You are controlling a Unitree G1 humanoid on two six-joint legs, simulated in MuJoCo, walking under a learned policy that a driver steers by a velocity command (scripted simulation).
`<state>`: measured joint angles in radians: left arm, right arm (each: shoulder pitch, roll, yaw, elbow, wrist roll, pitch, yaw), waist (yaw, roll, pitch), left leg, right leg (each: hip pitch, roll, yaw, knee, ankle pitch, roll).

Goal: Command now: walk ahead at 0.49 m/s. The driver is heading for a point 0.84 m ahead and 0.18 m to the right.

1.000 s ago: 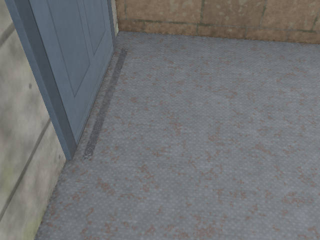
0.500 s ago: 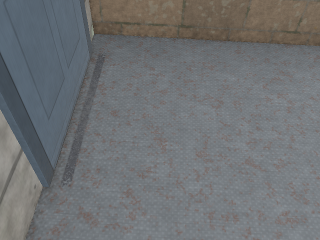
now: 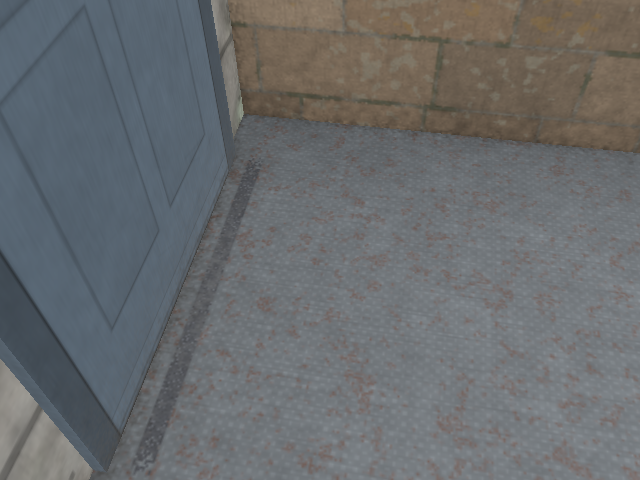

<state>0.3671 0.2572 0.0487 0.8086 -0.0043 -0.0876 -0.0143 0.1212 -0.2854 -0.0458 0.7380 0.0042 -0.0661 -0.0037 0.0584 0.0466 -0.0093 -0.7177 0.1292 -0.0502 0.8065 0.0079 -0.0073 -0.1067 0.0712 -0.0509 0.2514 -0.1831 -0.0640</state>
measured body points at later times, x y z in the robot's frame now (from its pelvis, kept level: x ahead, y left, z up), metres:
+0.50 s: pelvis +0.27 +0.04 +0.00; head +0.29 +0.04 +0.45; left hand +0.46 +0.28 -0.10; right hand +0.25 -0.25 -0.12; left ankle +0.23 +0.15 -0.75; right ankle +0.37 -0.15 -0.67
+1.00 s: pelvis +0.52 -0.10 +0.00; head +0.54 -0.13 +0.45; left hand +0.69 +0.14 -0.10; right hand +0.62 -0.42 -0.09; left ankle +0.75 +0.02 -0.67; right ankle +0.47 -0.14 -0.75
